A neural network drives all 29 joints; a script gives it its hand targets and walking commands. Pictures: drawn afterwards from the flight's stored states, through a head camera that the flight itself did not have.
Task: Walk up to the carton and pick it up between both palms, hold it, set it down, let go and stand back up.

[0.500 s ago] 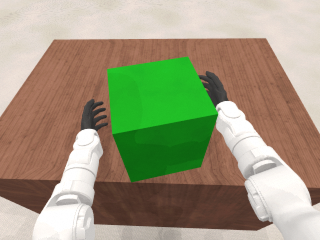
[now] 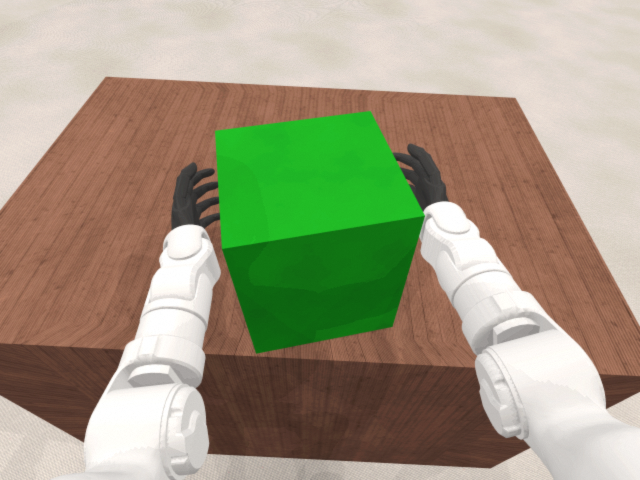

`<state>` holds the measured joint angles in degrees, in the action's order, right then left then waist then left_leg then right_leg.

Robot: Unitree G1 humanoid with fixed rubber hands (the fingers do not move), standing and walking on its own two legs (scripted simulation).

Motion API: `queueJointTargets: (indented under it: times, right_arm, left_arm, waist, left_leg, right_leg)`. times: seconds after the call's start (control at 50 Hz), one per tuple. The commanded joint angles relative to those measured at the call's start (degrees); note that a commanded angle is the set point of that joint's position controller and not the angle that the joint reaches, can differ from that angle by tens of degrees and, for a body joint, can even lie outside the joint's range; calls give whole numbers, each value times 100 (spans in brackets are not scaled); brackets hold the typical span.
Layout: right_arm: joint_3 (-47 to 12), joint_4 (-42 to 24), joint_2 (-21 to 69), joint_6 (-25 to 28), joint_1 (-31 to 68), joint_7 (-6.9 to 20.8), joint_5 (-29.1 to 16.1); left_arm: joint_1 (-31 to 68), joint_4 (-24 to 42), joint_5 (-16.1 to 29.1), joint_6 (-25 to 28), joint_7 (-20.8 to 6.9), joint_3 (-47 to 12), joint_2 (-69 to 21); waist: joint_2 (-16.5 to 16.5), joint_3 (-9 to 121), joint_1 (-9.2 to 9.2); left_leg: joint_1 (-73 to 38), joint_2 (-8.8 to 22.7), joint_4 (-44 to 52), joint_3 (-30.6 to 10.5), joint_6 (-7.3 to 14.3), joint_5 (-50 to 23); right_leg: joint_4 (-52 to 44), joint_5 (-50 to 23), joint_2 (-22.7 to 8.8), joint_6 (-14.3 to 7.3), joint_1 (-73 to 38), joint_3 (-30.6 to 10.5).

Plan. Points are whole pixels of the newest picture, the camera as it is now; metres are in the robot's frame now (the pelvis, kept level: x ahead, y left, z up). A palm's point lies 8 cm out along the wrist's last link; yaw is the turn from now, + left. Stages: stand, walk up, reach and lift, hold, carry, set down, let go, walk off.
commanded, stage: reach and lift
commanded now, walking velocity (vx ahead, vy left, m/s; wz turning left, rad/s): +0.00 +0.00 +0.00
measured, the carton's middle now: (311, 237) +0.43 +0.06 +0.05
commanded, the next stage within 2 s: none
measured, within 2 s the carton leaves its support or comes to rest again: leaves its support in 1.74 s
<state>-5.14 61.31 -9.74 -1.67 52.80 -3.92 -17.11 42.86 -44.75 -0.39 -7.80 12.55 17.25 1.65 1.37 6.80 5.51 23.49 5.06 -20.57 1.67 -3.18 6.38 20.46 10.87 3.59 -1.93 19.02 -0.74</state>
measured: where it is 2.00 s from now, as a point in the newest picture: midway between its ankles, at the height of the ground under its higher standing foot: outside the picture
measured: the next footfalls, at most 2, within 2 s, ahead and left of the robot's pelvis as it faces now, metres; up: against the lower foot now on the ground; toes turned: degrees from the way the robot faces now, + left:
none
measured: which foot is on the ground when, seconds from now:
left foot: down 0.00-1.00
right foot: down 0.00-1.00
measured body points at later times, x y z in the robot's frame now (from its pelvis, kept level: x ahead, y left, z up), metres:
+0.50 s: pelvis +0.00 +0.00 +0.00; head +0.04 +0.00 +0.45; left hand +0.41 +0.21 +0.09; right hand +0.46 -0.09 +0.11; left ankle +0.03 +0.15 -0.74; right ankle -0.02 -0.09 -0.74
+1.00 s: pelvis +0.00 +0.00 +0.00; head +0.03 +0.00 +0.45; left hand +0.41 +0.20 +0.09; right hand +0.45 -0.10 +0.10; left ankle +0.03 +0.15 -0.74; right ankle -0.02 -0.09 -0.74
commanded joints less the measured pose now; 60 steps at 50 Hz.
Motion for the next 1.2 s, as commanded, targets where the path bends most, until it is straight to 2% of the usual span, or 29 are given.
queueJointTargets:
  times: [0.0, 0.08, 0.1, 0.16, 0.2, 0.24, 0.26, 0.32, 0.34, 0.4, 0.44, 0.46, 0.48, 0.52, 0.56, 0.6, 0.62, 0.66, 0.68, 0.72, 0.74, 0.8, 0.9, 0.94, 0.98, 1.06, 1.08, 1.1, 1.18]
  right_arm:
    - [238, -629, -108, 272, 2880, 96, -68]
    - [234, -802, -3, 268, 2924, -11, 151]
    - [150, -993, 14, 316, 2863, -36, 148]
    - [46, -1522, 527, 363, 3244, -72, 245]
    - [168, -1080, 558, 258, 3163, -48, 481]
    - [135, -1377, 1041, 321, 3356, 21, 545]
    - [136, -1455, 1295, 495, 3323, 90, 780]
    - [300, -1216, 3134, 607, 3371, 590, 1529]
    - [566, -1113, 3519, 702, 3297, 755, 1939]
    - [898, -538, 3824, 755, 2204, 936, 2463]
    - [1020, -741, 3730, 871, 2293, 1048, 2652]
    - [1138, -850, 3706, 929, 2351, 1091, 2729]
    - [1061, -702, 3759, 936, 2376, 1153, 2588]
    - [1191, -680, 3553, 1043, 2233, 1156, 2798]
    - [1264, -683, 3578, 1053, 2322, 1180, 2785]
    - [1387, -269, 3455, 926, 2187, 1261, 2795]
    - [1444, -209, 3291, 898, 2074, 1244, 2824]
    - [1512, -406, 3489, 854, 2282, 1227, 2911]
    - [1494, -565, 3375, 929, 2533, 1281, 2838]
    - [1039, -892, 3730, 1011, 2608, 1232, 2725]
    - [1233, -618, 3671, 986, 2517, 1236, 2775]
    - [988, -906, 3700, 1117, 2693, 1230, 2758]
    - [1085, -659, 3844, 1155, 2474, 1155, 3031]
    - [1100, -684, 3779, 1190, 2688, 1166, 2961]
    - [1026, -466, 3823, 1171, 2398, 1205, 2847]
    - [737, -732, 3874, 1299, 2629, 1129, 2782]
    - [739, -509, 3879, 1217, 2430, 1102, 2816]
    - [686, -745, 4008, 1245, 2475, 1086, 2753]
    - [679, -736, 3813, 1182, 2424, 1045, 2773]
  left_arm:
    - [2712, 1026, -481, 260, 84, -653, -675]
    - [2557, 790, -466, 364, 30, -403, -586]
    - [2411, 946, -351, 363, 22, -458, -621]
    - [2646, 725, -296, 589, -135, -201, -437]
    - [2505, 8, -395, 598, -296, 117, -445]
    - [2628, -197, -598, 733, -484, 411, -505]
    - [2467, 73, -755, 716, -597, 271, -1051]
    - [2960, -26, -1556, 837, -1090, 238, -2390]
    - [2949, 128, -1841, 792, -1221, 45, -2966]
    - [2472, 8, -2134, 769, -1358, -100, -3057]
    - [2566, 390, -2134, 773, -1363, -91, -2985]
    - [2584, 557, -2096, 739, -1338, -325, -3131]
    - [2442, 298, -2125, 736, -1342, -150, -3222]
    - [2237, 302, -2007, 739, -1240, -242, -3300]
    - [2363, 402, -2040, 614, -1237, -330, -3365]
    - [2229, 98, -2055, 507, -1228, -124, -3274]
    - [2281, 297, -2019, 493, -1200, -195, -3173]
    - [2272, 57, -2073, 410, -1309, 128, -2952]
    - [2390, 193, -2029, 431, -1265, -30, -3131]
    - [2249, 266, -1960, 495, -1293, -6, -3132]
    - [2603, 355, -1905, 557, -1260, -140, -3060]
    - [2226, -15, -1909, 598, -1250, 49, -3047]
    - [2360, -8, -1992, 763, -1333, -65, -3197]
    - [2502, 3, -1973, 746, -1322, -62, -3135]
    - [2534, 241, -1895, 758, -1280, -243, -3306]
    - [2591, 330, -1890, 801, -1214, -346, -3306]
    - [2331, 225, -1883, 710, -1252, -434, -3360]
    - [2313, 280, -1898, 720, -1266, -416, -3299]
    - [2471, 435, -1730, 629, -1247, -676, -3435]
  waist:
    - [-793, 2946, 408]
    - [-425, 2844, 495]
    - [-93, 3075, 425]
    - [230, 3026, 646]
    - [838, 2492, 549]
    - [714, 2495, 648]
    - [793, 2876, 590]
    - [404, 2767, 685]
    - [207, 2773, 537]
    - [-130, 2677, 282]
    - [-181, 2882, 411]
    - [-475, 3076, 226]
    - [-482, 2803, 439]
    - [-247, 2867, 284]
    - [-463, 2756, 325]
    - [-251, 2250, 385]
    - [-204, 2251, 248]
    - [245, 2119, 366]
    - [-8, 2207, 353]
    - [154, 2396, 643]
    - [73, 2598, 412]
    - [263, 2688, 645]
    - [270, 2425, 435]
    - [214, 2457, 558]
    - [-50, 2574, 482]
    - [-26, 2938, 528]
    - [51, 2550, 394]
    - [54, 2815, 531]
    - [-53, 2859, 342]
  left_leg:
    - [-2271, -232, -589, 149, -131, -2179]
    - [-1997, -271, -609, 194, -34, -2235]
    - [-2148, -256, -648, 187, -3, -2345]
    - [-1368, -351, -591, 257, 161, -1892]
    - [-944, -382, -354, 307, 265, -1392]
    - [-384, -426, -170, 376, 307, -1034]
    - [-782, -426, -82, 325, 281, -1451]
    - [-1041, -498, 65, 447, 290, -1285]
    - [-1511, -477, 87, 429, 225, -1766]
    - [-1400, -488, 123, 374, 207, -1696]
    - [-1624, -479, 118, 433, 144, -2120]
    - [-1766, -514, 29, 482, 87, -2338]
    - [-1875, -464, -91, 472, 87, -2347]
    - [-2084, -428, -19, 429, 92, -2333]
    - [-2212, -380, -64, 442, 33, -2521]
    - [-2231, -358, -28, 484, 83, -2301]
    - [-2354, -360, 59, 460, 119, -2201]
    - [-1928, -422, 204, 542, 308, -1633]
    - [-2005, -425, 187, 546, 214, -1710]
    - [-1621, -501, 244, 590, 261, -1567]
    - [-1598, -490, 171, 576, 264, -1641]
    - [-1651, -473, 185, 617, 249, -1732]
    - [-1476, -476, 354, 540, 301, -1442]
    - [-1573, -455, 289, 601, 261, -1656]
    - [-1608, -470, 195, 637, 196, -1924]
    - [-1686, -458, 142, 627, 174, -2011]
    - [-1675, -464, 208, 543, 171, -1876]
    - [-1554, -503, 149, 617, 187, -1892]
    - [-1752, -465, 182, 489, 161, -1978]
  right_leg:
    - [-350, -794, 221, 33, 389, 272]
    - [-293, -1096, 168, 135, 220, 164]
    - [-231, -1497, 216, 184, 168, 188]
    - [-32, -1978, -71, 378, -519, -55]
    - [7, -2161, -117, 541, -872, -32]
    - [80, -2289, -305, 629, -1316, -107]
    - [209, -3201, -295, 686, -1591, 7]
    - [151, -2613, -370, 611, -1554, 100]
    - [72, -2727, -255, 525, -1413, 192]
    - [31, -2879, -348, 509, -1597, 194]
    - [90, -3288, -268, 487, -1791, 207]
    - [40, -3250, -226, 453, -1623, 270]
    - [31, -2966, -170, 393, -1624, 234]
    - [-113, -2784, -118, 340, -1468, 362]
    - [-133, -2399, -58, 287, -1227, 412]
    - [-223, -2120, -72, 294, -987, 374]
    - [-328, -1891, -68, 260, -1069, 392]
    - [-346, -1779, -155, 358, -1349, 273]
    - [-344, -1761, -142, 333, -1193, 341]
    - [-159, -2331, -183, 417, -1682, 264]
    - [-81, -2555, -205, 413, -1712, 255]
    - [-116, -2747, -162, 412, -1789, 320]
    - [-38, -3245, -350, 552, -1868, 284]
    - [-67, -2966, -272, 507, -1808, 333]
    - [-37, -2991, -234, 392, -1741, 299]
    - [60, -3495, -210, 481, -2064, 349]
    - [34, -3426, -216, 501, -1967, 416]
    - [114, -3811, -288, 562, -2253, 301]
    - [-16, -3270, -187, 448, -1933, 390]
